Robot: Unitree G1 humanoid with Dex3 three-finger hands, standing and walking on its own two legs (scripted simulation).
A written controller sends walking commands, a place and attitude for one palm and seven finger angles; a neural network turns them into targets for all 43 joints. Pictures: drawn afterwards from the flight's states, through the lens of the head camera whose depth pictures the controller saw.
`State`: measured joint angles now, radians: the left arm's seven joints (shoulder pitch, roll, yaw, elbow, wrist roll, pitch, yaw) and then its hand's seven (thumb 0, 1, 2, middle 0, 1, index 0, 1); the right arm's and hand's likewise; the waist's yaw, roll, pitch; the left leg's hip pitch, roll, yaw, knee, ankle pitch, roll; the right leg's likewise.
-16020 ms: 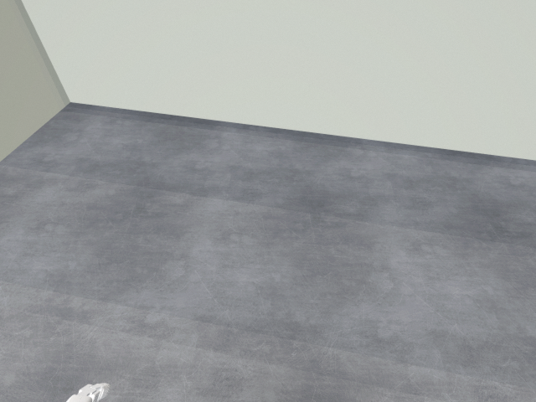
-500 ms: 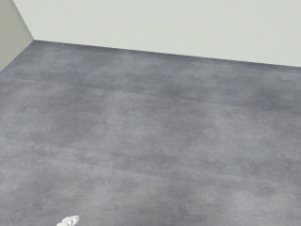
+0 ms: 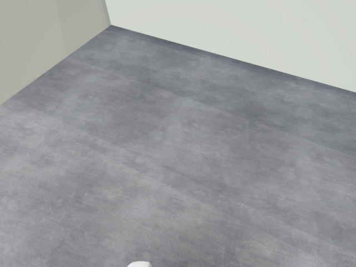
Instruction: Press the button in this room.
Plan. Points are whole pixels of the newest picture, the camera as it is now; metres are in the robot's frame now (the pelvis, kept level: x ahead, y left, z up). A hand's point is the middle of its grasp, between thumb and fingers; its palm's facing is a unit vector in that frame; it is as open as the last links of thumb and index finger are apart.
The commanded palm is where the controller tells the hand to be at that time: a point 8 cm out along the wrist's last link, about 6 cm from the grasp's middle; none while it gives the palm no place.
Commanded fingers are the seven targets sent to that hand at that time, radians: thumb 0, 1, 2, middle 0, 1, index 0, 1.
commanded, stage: stand and wait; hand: left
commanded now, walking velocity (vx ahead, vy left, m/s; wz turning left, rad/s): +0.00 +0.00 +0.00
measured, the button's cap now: out of the picture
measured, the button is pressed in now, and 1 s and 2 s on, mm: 0 0 0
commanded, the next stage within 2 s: turn or walk to find it in 0.02 s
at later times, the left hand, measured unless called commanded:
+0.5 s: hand out of the picture +0.07 +0.23 -0.15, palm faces +0.19 -0.94 -0.27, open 7.3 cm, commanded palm none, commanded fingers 0.00 0.90 0.90 -0.20 -0.30 -0.20 -0.30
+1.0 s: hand out of the picture -0.09 +0.14 -0.15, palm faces +0.49 -0.83 -0.27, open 7.3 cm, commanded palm none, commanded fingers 0.00 0.90 0.90 -0.20 -0.30 -0.20 -0.30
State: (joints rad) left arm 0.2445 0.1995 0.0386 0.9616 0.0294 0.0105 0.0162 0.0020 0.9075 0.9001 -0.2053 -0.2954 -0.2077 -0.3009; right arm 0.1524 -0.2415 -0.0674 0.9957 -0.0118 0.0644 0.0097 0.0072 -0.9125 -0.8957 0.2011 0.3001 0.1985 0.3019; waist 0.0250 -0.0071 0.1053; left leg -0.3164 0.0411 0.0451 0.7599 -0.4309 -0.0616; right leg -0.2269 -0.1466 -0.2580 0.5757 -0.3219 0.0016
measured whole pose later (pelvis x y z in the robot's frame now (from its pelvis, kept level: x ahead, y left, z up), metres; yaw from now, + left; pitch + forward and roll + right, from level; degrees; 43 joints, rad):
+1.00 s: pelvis -0.04 -0.05 +0.01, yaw +29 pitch -1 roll +2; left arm 0.25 0.17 0.03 0.94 0.03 0.01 0.02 0.00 0.91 0.90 -0.20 -0.30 -0.21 -0.30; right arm 0.20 -0.26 -0.09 1.00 -0.02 0.09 0.01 0.01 -0.91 -0.90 0.20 0.30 0.20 0.30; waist 0.01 0.02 0.09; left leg -0.39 0.05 0.00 0.97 -0.43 -0.08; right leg -0.23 -0.13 -0.27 0.52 -0.27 -0.04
